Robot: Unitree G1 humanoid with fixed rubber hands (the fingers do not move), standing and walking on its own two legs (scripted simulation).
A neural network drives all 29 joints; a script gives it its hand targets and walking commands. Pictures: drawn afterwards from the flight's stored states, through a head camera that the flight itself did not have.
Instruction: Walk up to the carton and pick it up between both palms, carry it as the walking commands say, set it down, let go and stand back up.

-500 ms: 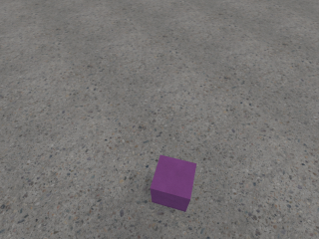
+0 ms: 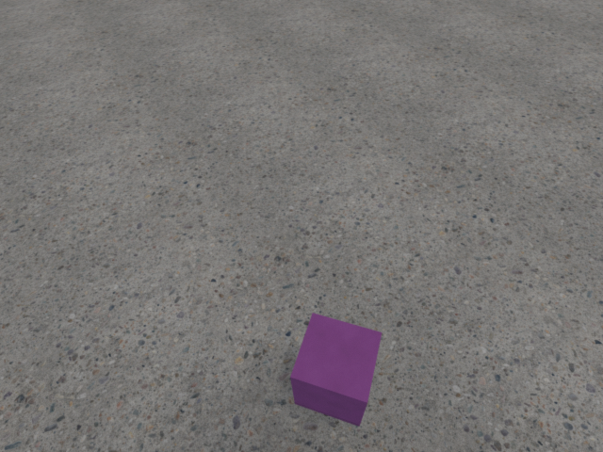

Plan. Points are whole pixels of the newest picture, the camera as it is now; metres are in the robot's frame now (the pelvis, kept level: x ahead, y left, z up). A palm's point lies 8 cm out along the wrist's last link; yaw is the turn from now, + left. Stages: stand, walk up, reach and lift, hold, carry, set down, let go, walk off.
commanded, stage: walk up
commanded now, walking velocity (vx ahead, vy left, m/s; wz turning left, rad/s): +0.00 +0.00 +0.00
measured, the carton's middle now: (336, 370) +0.46 -0.04 -0.65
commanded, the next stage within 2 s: none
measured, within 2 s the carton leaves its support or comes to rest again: neither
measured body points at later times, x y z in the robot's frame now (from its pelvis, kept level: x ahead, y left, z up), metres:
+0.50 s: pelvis +0.05 +0.04 +0.00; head +0.10 +0.07 +0.45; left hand +0.10 +0.29 -0.17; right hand +0.03 -0.21 -0.14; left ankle +0.07 +0.13 -0.74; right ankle -0.01 -0.10 -0.67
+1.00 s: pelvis +0.04 +0.01 +0.00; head +0.05 -0.01 +0.45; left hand +0.14 +0.22 -0.14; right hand +0.01 -0.23 -0.16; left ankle +0.09 +0.15 -0.72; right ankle +0.03 -0.08 -0.74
